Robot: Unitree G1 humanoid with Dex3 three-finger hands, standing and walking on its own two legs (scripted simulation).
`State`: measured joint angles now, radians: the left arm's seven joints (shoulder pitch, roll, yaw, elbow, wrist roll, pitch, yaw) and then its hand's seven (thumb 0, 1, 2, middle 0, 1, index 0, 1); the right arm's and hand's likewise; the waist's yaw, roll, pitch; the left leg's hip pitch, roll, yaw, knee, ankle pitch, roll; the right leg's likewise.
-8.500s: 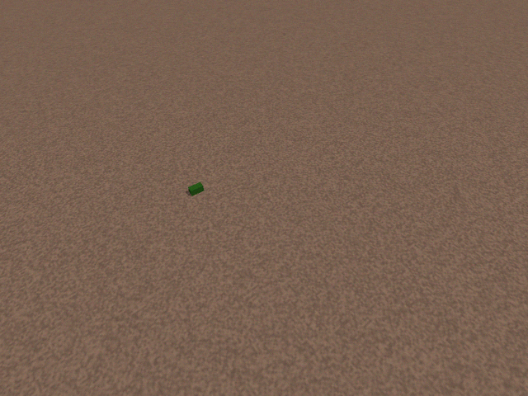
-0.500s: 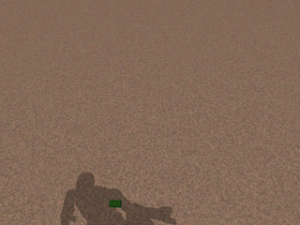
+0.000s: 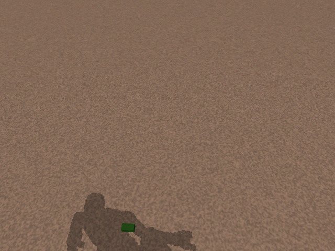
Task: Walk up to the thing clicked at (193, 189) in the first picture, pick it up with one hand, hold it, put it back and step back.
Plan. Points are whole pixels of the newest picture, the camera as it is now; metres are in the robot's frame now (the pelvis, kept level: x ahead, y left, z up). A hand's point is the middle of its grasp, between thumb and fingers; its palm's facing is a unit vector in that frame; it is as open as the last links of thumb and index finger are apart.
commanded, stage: stand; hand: left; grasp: from above
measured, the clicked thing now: (128, 227) +0.41 +0.26 -0.76
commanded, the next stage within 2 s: rise first in 0.20 s
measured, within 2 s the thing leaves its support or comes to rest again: neither
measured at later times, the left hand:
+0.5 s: hand out of the picture +0.14 +0.25 -0.17, palm faces +0.01 -0.95 -0.32, open 8.2 cm
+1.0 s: hand out of the picture +0.13 +0.27 -0.23, palm faces -0.14 -0.89 -0.43, open 11.5 cm
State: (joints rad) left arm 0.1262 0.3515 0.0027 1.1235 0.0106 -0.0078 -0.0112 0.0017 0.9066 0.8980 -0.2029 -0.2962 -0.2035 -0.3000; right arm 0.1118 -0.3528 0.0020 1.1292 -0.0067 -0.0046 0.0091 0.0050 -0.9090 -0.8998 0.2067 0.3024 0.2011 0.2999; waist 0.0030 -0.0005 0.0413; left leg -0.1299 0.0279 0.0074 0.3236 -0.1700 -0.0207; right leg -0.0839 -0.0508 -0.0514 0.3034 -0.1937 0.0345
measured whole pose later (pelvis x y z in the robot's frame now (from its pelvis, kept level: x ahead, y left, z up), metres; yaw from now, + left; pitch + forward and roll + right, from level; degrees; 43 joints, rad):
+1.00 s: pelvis -0.02 +0.01 -0.09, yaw -2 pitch +17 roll -2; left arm 0.18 0.32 0.16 0.60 0.21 0.16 -0.01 0.00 -0.14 0.64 -0.56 -0.57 -0.52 -0.61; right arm 0.21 -0.24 -0.04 0.59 0.01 -0.12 -0.02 0.01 -0.94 -0.90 0.21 0.30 0.20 0.30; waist -0.03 0.00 -0.09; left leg -0.90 0.06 0.00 1.10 -0.49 -0.01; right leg -0.85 -0.04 -0.02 1.05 -0.50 0.04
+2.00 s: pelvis -0.11 +0.01 -0.40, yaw -7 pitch +32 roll -6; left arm -0.55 0.71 0.22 1.01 0.98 -0.36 0.10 0.00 -0.20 0.75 -0.42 -0.67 -0.41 -0.69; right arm 0.11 -0.28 -0.04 0.73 -0.06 -0.05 0.09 0.01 -0.93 -0.91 0.21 0.30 0.20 0.30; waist -0.05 0.00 -0.07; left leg -2.15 0.05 -0.12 2.21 -0.64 -0.01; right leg -2.06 -0.01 -0.03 2.16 -0.67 0.05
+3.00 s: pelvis -0.09 +0.01 -0.47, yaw -9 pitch +32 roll -8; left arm -0.81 0.89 0.24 1.37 1.34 -0.46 0.37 0.00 -0.16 0.69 -0.40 -0.69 -0.41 -0.69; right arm 0.04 -0.27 0.02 0.79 -0.19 0.04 0.13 0.00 -0.91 -0.90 0.21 0.30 0.20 0.30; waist -0.15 -0.05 -0.02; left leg -2.35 0.03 -0.18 2.46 -0.68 -0.03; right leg -2.24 0.01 -0.05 2.39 -0.71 0.06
